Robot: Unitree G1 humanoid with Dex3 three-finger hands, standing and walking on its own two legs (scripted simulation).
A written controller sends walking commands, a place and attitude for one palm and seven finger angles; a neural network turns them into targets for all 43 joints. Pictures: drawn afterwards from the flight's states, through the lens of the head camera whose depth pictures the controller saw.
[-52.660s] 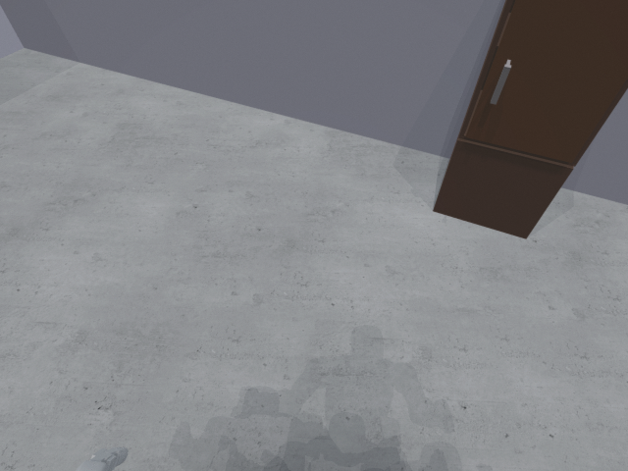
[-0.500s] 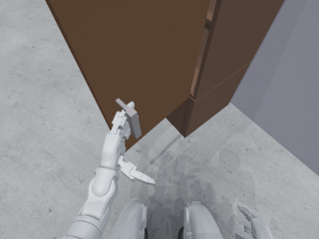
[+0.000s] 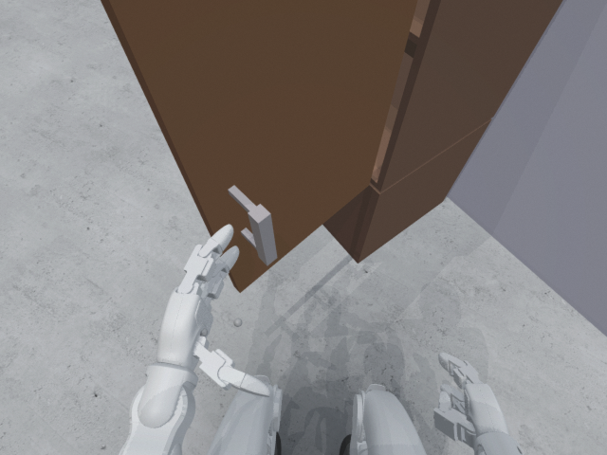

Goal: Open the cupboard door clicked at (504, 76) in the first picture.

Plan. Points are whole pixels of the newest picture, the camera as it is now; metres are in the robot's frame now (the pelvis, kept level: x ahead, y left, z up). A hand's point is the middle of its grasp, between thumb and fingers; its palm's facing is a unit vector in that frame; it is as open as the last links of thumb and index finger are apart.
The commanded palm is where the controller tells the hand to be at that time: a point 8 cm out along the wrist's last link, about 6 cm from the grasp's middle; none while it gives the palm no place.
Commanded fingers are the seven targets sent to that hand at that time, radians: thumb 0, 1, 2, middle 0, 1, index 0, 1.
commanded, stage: slide the hand sideways off the handle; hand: left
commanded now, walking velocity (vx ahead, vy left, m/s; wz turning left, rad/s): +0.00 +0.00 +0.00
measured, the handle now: (253, 227) +0.39 +0.10 +0.03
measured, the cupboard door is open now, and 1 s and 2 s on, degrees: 97 97 97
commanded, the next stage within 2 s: draw the hand back to the body in 0.44 s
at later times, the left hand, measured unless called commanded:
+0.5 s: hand (200, 350) +0.24 +0.14 +0.02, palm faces -0.08 -1.00 -0.03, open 16.3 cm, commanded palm +0.22 +0.20 +0.02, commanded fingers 0.00 -0.50 0.30 -0.15 -0.30 -0.15 -0.30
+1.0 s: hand (126, 340) +0.22 +0.18 +0.13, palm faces -0.06 -1.00 -0.06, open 16.3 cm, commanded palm +0.20 +0.24 +0.14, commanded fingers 0.00 -0.36 0.36 -0.16 -0.30 -0.16 -0.30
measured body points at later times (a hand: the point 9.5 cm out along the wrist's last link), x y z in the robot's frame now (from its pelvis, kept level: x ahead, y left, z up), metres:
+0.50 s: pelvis +0.00 -0.01 -0.01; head +0.11 +0.00 +0.43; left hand +0.24 +0.20 +0.02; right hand +0.20 -0.24 -0.10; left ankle +0.03 +0.11 -0.59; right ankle +0.03 -0.11 -0.59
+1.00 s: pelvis +0.02 +0.00 +0.06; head +0.08 +0.01 +0.50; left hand +0.22 +0.23 +0.13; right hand +0.20 -0.23 -0.02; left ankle +0.03 +0.11 -0.59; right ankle +0.03 -0.11 -0.59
